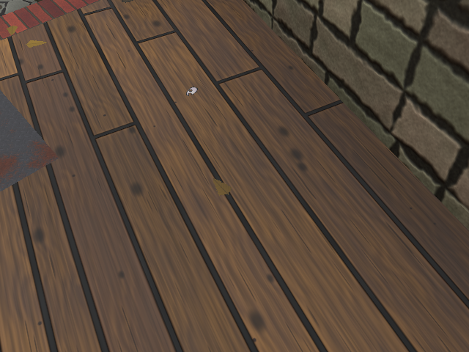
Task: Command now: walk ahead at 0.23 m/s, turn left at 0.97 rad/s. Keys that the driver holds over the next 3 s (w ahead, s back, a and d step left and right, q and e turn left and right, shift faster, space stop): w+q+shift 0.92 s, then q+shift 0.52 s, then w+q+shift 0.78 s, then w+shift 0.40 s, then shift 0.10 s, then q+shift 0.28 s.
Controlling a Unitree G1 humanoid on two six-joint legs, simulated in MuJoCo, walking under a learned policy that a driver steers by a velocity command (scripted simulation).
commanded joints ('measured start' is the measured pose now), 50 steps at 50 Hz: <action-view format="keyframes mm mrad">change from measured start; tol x32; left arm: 1 -55 130 24 -98 -30 -24 29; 20 166 238 75 -15 -29 -68 -26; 43 -363 77 6 -285 -51 -156 -73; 50 216 135 39 -201 9 -122 -45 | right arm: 1 68 -110 -33 -46 -4 -8 10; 20 -148 -2 45 -124 29 -53 74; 25 464 -253 -73 120 58 -49 56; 50 380 -23 48 118 39 -100 5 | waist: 1 -9 -185 -76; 23 -99 -128 -6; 26 -76 471 -245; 29 -86 23 -101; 44 -53 104 70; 47 181 177 -202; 49 32 -564 -619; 50 74 -448 -551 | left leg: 1 -220 127 76 287 79 -25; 20 -250 315 222 -63 88 70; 24 560 51 419 -207 85 187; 26 923 317 -540 -602 -343 417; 41 314 197 -176 -789 315 226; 47 433 184 -203 -264 950 127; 49 -94 -18 -119 465 -256 41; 50 -163 85 -88 532 -186 26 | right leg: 1 194 -293 257 -245 -260 -119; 21 349 -388 -255 -335 -126 -84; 24 128 -287 -400 303 723 -38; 26 -608 -18 -98 1068 -435 52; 28 -757 -57 38 1079 -231 -4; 40 -264 15 -29 120 358 64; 47 316 -23 3 86 196 -12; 50 907 -453 783 -47 13 -219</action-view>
